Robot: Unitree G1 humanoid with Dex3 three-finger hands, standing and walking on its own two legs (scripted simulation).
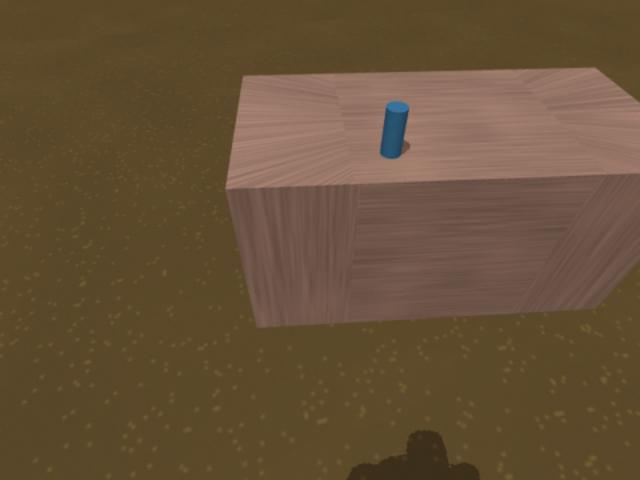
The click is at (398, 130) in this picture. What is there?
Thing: squat round
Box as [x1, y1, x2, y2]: [380, 101, 408, 158]
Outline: 398,101 390,102 386,105 380,153 388,158 395,158 400,154 407,117 408,106 405,103
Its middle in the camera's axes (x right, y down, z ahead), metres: +0.18 -0.29 +1.00
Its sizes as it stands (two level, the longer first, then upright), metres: 0.056 0.056 0.133
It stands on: a support 0.65 m high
